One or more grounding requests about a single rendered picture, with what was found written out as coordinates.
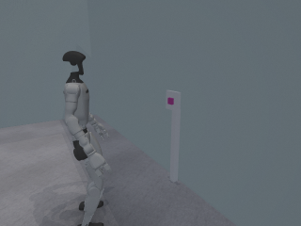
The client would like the robot right hand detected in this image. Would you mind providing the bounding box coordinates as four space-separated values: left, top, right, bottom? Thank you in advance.
88 152 113 180

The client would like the left robot forearm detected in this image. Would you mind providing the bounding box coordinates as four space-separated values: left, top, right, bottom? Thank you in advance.
88 112 98 127

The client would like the panel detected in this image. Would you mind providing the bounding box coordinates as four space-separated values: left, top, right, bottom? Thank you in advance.
166 90 182 183

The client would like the humanoid robot head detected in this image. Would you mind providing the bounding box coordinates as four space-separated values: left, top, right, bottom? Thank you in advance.
62 51 86 84

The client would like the right robot forearm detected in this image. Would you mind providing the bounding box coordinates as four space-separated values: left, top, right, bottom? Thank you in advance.
67 116 96 157

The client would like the button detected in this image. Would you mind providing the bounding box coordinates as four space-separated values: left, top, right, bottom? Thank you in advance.
167 97 174 105

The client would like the right robot upper arm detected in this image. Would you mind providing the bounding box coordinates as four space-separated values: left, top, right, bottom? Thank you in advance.
64 83 81 126

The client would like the robot torso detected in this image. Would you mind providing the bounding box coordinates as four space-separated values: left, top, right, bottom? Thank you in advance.
64 79 90 149

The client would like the robot left hand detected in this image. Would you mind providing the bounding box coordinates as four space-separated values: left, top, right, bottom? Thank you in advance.
93 123 109 139

